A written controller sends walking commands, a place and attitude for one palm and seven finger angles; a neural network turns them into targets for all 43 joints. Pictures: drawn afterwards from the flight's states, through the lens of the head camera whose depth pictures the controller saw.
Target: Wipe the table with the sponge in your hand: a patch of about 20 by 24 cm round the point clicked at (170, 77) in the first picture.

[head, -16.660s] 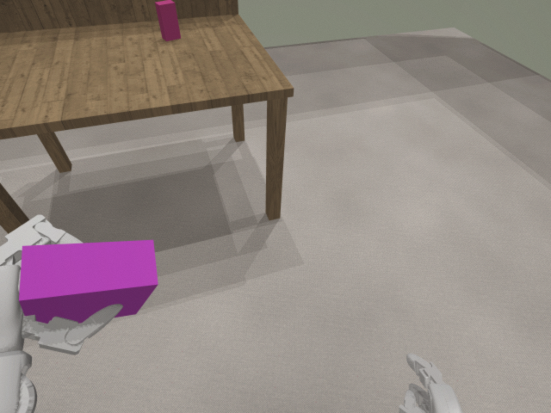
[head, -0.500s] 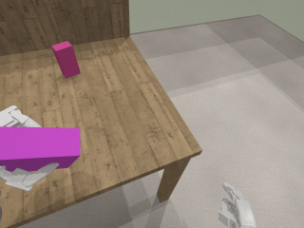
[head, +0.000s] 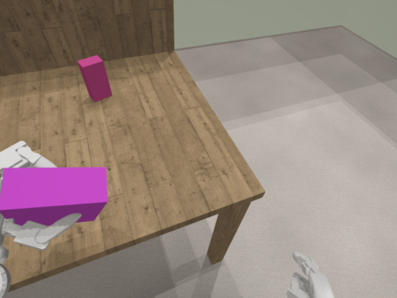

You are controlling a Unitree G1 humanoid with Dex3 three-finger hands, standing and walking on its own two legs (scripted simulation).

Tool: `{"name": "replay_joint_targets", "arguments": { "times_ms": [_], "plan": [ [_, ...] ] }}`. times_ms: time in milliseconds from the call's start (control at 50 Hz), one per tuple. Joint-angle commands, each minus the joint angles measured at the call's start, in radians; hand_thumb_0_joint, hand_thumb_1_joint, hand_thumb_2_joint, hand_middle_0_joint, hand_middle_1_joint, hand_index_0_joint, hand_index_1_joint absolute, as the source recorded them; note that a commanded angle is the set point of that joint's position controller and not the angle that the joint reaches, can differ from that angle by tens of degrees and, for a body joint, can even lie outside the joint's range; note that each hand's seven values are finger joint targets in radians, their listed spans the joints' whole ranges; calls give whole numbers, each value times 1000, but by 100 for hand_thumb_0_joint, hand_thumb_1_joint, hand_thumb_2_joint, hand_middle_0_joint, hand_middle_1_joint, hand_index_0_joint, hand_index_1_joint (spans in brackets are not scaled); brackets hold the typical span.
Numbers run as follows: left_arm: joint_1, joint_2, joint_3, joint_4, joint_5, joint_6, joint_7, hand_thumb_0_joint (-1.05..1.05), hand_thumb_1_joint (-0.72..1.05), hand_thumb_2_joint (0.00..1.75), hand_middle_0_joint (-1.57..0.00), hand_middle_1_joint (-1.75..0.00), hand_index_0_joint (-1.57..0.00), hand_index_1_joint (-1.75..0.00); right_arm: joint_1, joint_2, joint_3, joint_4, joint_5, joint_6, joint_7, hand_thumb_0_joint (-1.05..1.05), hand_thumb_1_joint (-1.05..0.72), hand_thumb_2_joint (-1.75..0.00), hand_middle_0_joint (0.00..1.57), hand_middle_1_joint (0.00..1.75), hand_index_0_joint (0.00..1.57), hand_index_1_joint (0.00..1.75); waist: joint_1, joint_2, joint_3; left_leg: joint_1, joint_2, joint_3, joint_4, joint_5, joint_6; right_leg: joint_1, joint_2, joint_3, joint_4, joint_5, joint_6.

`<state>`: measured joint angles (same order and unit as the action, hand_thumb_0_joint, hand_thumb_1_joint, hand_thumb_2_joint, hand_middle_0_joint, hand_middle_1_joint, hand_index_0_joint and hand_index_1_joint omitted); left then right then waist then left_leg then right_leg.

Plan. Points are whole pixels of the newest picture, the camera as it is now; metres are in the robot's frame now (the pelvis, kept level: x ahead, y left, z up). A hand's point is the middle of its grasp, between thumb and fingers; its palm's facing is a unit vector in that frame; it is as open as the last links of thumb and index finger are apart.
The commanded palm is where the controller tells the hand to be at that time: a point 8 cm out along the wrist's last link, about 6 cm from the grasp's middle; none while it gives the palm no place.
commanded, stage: shuffle to correct the standing spot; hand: left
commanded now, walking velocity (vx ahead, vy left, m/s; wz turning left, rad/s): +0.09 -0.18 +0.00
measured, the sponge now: (72, 198) +0.23 +0.21 +0.14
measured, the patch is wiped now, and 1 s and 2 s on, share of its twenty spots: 0.00 0.00 0.00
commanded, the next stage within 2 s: none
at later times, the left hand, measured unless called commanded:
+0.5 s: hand (44, 192) +0.23 +0.24 +0.16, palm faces +0.32 -0.86 -0.39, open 9.3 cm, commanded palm +0.17 +0.28 +0.18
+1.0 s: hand (43, 192) +0.23 +0.24 +0.16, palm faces +0.30 -0.87 -0.40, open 9.3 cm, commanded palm +0.17 +0.28 +0.18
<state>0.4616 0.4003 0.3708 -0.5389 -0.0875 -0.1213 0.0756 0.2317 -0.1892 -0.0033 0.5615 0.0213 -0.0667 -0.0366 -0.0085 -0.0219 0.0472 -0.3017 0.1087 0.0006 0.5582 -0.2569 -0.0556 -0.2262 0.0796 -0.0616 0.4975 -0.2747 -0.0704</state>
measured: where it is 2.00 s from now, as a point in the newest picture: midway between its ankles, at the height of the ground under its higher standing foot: outside the picture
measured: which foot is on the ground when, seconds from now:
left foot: down 0.00-1.00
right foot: down 0.00-1.00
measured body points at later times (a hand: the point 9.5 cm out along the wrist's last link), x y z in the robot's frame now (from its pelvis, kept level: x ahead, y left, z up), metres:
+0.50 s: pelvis +0.01 +0.00 +0.00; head +0.04 +0.02 +0.45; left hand +0.21 +0.29 +0.18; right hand +0.18 -0.23 -0.07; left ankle +0.02 +0.16 -0.73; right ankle +0.00 -0.07 -0.73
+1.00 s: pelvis +0.01 +0.00 +0.00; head +0.04 +0.02 +0.45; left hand +0.21 +0.29 +0.18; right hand +0.18 -0.23 -0.08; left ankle +0.02 +0.16 -0.73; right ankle +0.00 -0.08 -0.73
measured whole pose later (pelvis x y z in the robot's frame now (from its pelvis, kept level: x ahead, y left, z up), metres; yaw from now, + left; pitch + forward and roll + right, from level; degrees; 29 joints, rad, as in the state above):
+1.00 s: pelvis +0.01 +0.00 +0.00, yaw +1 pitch +0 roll -2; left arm 0.48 0.42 0.38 -0.56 -0.09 -0.11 0.07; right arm 0.21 -0.18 0.00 0.55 0.03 -0.04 -0.03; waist -0.01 -0.02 0.07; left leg -0.29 0.11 -0.01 0.57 -0.27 -0.06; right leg -0.19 0.08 -0.07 0.47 -0.28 -0.07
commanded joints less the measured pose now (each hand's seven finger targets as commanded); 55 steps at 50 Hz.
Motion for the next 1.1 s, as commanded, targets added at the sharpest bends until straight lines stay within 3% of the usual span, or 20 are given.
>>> {"name": "replay_joint_targets", "arguments": {
  "times_ms": [0,20,40,120,300,320,400,440,500,560,600,640,700,720,800,860,940,1080],
  "plan": [
    [-84,178,125,-221,-7,-73,21,0,10,130,-120,-160,-120,-160,-96,-128,-53,-165,-2,-58,-8,0,-90,-90,20,30,20,30,1,95,-132,62,37,-48,-77,51,91,14,-121,108,-115,130,31],
    [-64,183,131,-218,-8,-71,24,0,10,130,-120,-160,-120,-160,-105,-127,-51,-161,5,-61,-8,0,-90,-90,20,30,20,30,-2,116,-132,80,37,-49,-87,70,92,5,-116,101,-110,140,29],
    [-56,161,114,-213,-8,-72,21,0,10,130,-120,-160,-120,-160,-95,-127,-52,-161,1,-60,-8,0,-90,-90,20,30,20,30,-3,113,-140,79,42,-54,-86,90,94,16,-113,93,-101,151,30],
    [-31,177,129,-215,-11,-70,18,0,10,130,-120,-160,-120,-160,-96,-126,-55,-162,9,-59,-4,0,-90,-90,20,30,20,30,-4,95,-155,111,37,-37,-54,186,86,23,-123,92,-96,236,22],
    [-60,178,129,-228,-13,-71,17,0,10,130,-120,-160,-120,-160,-92,-126,-57,-163,5,-47,-2,0,-90,-90,20,30,20,30,-6,88,-143,91,39,-42,-41,157,85,27,-131,104,-105,222,18],
    [-48,183,132,-232,-16,-70,20,0,10,130,-120,-160,-120,-160,-105,-124,-51,-161,9,-46,-3,0,-90,-90,20,30,20,30,-8,118,-134,106,41,-45,-59,160,86,9,-125,96,-104,215,20],
    [-67,173,126,-218,-14,-64,18,0,10,130,-120,-160,-120,-160,-96,-124,-56,-162,5,-41,-2,0,-90,-90,20,30,20,30,-6,69,-139,90,28,-31,-24,125,83,27,-139,116,-122,218,17],
    [-59,165,115,-222,-16,-62,20,0,10,130,-120,-160,-120,-160,-101,-122,-52,-162,5,-40,-4,0,-90,-90,20,30,20,30,-10,83,-140,109,23,-26,-25,123,85,8,-140,112,-120,222,14],
    [-80,170,118,-235,-15,-64,20,0,10,130,-120,-160,-120,-160,-100,-125,-55,-161,6,-39,0,0,-90,-90,20,30,20,30,-10,82,-162,116,25,-32,-15,192,83,32,-147,113,-104,280,8],
    [-67,171,117,-243,-14,-63,19,0,10,130,-120,-160,-120,-160,-109,-125,-53,-168,6,-37,0,0,-90,-90,20,30,20,30,-6,125,-160,121,56,-59,-51,258,92,46,-121,78,-83,277,30],
    [-65,185,132,-241,-13,-63,19,0,10,130,-120,-160,-120,-160,-106,-122,-54,-166,6,-35,1,0,-90,-90,20,30,20,30,-3,104,-166,118,57,-52,-31,270,91,63,-127,81,-97,296,32],
    [-41,175,125,-225,-17,-59,17,0,10,130,-120,-160,-120,-160,-106,-122,-50,-167,7,-33,2,0,-90,-90,20,30,20,30,-7,109,-154,114,55,-50,-39,251,91,56,-123,73,-99,280,31],
    [-36,178,134,-211,-21,-54,14,0,10,130,-120,-160,-120,-160,-95,-123,-56,-167,8,-26,5,0,-90,-90,20,30,20,30,-10,54,-163,104,26,-18,14,217,78,63,-151,106,-115,325,13],
    [-30,173,127,-221,-25,-54,17,0,10,130,-120,-160,-120,-160,-102,-121,-54,-165,15,-27,4,0,-90,-90,20,30,20,30,-16,81,-162,121,16,-17,4,207,76,41,-152,109,-109,316,3],
    [-36,177,129,-230,-24,-56,15,0,10,130,-120,-160,-120,-160,-105,-121,-53,-171,9,-24,4,0,-90,-90,20,30,20,30,-10,72,-152,106,29,-33,-12,181,81,35,-145,104,-108,276,16],
    [-53,182,126,-256,-20,-61,17,0,10,130,-120,-160,-120,-160,-114,-124,-50,-173,7,-27,1,0,-90,-90,20,30,20,30,-8,128,-140,101,56,-65,-61,183,92,29,-121,82,-97,225,30],
    [-44,181,128,-241,-18,-61,18,0,10,130,-120,-160,-120,-160,-108,-124,-48,-166,6,-32,0,0,-90,-90,20,30,20,30,-7,139,-139,92,68,-73,-78,183,95,49,-110,64,-103,208,40],
    [-39,174,125,-230,-18,-58,15,0,10,130,-120,-160,-120,-160,-95,-128,-55,-166,8,-33,6,0,-90,-90,20,30,20,30,-8,102,-159,94,47,-57,-48,157,86,51,-125,86,-116,227,25]
  ]
}}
